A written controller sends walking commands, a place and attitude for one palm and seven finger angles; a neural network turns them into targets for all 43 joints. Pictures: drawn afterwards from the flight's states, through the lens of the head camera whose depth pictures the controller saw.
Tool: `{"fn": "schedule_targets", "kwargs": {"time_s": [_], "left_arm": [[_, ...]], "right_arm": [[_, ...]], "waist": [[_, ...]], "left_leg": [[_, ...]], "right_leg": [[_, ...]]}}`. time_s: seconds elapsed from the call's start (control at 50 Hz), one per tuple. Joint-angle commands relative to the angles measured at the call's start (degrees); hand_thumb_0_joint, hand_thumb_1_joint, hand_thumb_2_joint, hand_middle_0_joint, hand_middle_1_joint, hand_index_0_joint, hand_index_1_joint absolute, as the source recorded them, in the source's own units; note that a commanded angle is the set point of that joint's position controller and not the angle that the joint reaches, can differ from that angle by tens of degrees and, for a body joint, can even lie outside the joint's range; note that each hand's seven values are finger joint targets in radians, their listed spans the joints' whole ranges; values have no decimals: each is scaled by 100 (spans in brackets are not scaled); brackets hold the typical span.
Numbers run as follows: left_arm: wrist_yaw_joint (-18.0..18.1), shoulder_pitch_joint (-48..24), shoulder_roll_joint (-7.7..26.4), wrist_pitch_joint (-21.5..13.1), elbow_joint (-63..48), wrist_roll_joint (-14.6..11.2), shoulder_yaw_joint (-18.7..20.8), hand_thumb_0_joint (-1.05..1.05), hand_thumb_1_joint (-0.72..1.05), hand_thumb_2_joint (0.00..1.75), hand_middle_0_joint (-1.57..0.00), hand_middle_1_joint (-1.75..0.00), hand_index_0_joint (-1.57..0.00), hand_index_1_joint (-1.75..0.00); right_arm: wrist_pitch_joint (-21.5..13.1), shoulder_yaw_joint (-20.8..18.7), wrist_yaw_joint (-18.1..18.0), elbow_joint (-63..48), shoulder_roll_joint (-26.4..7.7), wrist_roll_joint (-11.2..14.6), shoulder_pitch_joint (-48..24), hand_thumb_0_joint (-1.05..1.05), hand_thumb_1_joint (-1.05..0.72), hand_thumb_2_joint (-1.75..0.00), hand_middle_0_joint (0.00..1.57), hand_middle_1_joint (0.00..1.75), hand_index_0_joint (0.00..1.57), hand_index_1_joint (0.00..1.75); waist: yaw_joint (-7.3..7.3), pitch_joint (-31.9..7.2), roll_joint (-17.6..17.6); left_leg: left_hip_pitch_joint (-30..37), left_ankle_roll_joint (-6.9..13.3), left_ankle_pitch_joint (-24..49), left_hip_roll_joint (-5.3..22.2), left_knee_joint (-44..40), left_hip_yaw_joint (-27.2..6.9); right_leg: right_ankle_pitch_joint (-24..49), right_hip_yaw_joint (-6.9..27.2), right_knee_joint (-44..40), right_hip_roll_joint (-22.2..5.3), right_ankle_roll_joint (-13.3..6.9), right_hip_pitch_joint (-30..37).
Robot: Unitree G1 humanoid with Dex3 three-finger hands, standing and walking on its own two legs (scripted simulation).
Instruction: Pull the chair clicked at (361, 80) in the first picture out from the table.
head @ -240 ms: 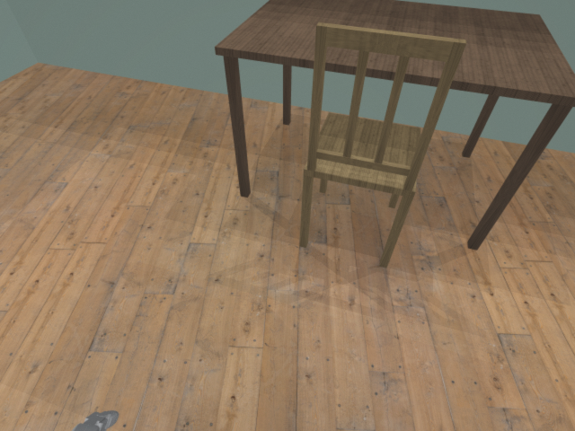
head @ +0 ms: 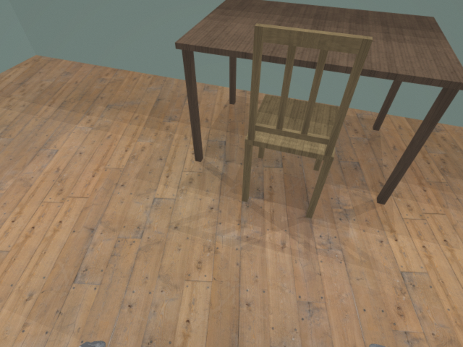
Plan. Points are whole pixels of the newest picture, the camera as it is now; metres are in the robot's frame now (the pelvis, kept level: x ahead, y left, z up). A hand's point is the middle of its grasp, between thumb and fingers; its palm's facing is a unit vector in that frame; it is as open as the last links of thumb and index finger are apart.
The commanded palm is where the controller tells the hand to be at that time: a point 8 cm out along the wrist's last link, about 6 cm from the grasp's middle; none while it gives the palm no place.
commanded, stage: stand and wait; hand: left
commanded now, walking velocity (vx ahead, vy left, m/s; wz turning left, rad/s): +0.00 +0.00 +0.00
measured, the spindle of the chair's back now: (285, 91) +1.00 -0.14 -0.06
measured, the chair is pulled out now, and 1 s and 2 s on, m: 0.00 0.00 0.00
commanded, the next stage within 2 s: look at it before walking up in 0.58 s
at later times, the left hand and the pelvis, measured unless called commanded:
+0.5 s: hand out of the picture +0.05 +0.23 -0.15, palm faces -0.03 -0.94 -0.34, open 7.4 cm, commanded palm none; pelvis -0.01 -0.01 +0.00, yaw +0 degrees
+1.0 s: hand out of the picture +0.07 +0.23 -0.15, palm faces -0.03 -0.94 -0.33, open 7.4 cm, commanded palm none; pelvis +0.00 -0.01 +0.01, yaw -1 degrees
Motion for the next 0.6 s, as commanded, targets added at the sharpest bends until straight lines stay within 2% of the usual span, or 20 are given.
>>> {"fn": "schedule_targets", "kwargs": {"time_s": [0.0,0.28,0.32,0.44,0.58], "left_arm": [[84,-272,1249,-169,-354,2,304,0,90,90,-20,-30,-20,-30],[70,-169,1263,-194,13,-9,303,0,90,90,-20,-30,-20,-30],[71,-162,1256,-200,47,-14,298,0,90,90,-20,-30,-20,-30],[71,-153,1265,-205,111,-10,307,0,90,90,-20,-30,-20,-30],[72,-184,1253,-193,144,-11,296,0,90,90,-20,-30,-20,-30]], "right_arm": [[-130,-275,-100,-314,-1202,-15,-296,0,-90,-90,20,30,20,30],[-105,-241,-89,75,-1184,3,-176,0,-90,-90,20,30,20,30],[-113,-234,-86,140,-1201,3,-136,0,-90,-90,20,30,20,30],[-113,-232,-90,217,-1202,15,-85,0,-90,-90,20,30,20,30],[-112,-231,-84,299,-1193,9,-62,0,-90,-90,20,30,20,30]], "waist": [[-17,-205,-112],[-15,-10,-66],[-16,-109,-76],[-14,-55,-205],[-9,7,-67]], "left_leg": [[31,150,1123,697,-544,-523],[-32,83,539,699,-729,-549],[20,78,617,715,-743,-558],[14,66,653,735,-766,-552],[-36,56,514,749,-853,-573]], "right_leg": [[1119,449,-491,-483,-288,33],[436,630,-895,-527,-320,-62],[517,647,-888,-525,-326,3],[541,657,-933,-525,-334,-16],[343,651,-974,-508,-313,-38]]}}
